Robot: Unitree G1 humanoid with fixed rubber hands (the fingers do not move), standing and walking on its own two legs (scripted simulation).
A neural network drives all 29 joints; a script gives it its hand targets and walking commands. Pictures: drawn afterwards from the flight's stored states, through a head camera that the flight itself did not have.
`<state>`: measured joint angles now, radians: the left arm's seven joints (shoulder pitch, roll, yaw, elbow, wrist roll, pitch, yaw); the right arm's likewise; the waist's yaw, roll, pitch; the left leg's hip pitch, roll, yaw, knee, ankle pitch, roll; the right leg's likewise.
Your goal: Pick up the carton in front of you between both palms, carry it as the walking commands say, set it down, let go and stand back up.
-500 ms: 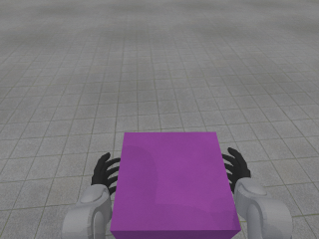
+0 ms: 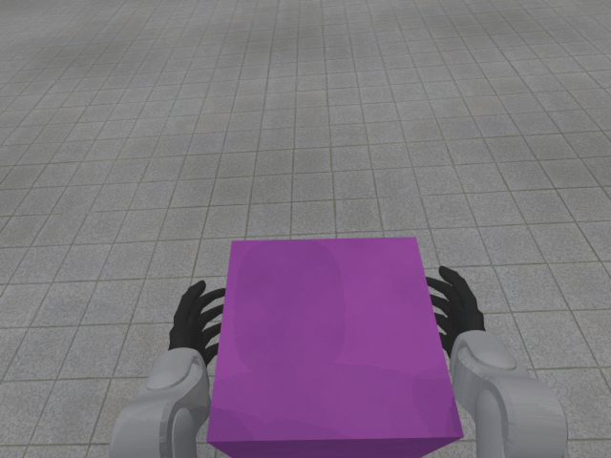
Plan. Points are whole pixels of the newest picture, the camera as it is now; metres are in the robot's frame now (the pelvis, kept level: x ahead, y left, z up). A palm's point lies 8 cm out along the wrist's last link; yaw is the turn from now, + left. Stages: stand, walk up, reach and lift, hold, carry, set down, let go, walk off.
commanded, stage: carry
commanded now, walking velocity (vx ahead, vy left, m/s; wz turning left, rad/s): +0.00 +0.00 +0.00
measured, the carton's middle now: (324, 362) +0.23 +0.00 +0.01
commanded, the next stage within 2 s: hold in 1.98 s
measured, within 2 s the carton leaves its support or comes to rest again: neither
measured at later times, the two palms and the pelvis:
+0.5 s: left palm (199, 260) +0.35 +0.17 +0.07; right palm (427, 255) +0.34 -0.14 +0.07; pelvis +0.12 +0.03 -0.02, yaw -3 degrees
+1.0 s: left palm (211, 290) +0.33 +0.16 +0.03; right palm (432, 283) +0.32 -0.14 +0.04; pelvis +0.07 +0.02 -0.01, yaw -2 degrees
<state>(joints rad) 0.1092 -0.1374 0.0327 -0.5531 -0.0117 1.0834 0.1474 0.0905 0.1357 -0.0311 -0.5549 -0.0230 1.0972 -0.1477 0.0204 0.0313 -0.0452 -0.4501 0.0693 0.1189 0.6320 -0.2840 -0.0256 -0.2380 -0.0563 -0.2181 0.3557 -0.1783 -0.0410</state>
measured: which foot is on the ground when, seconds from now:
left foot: up 0.00-0.06, down 0.08-1.00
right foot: down 0.00-1.00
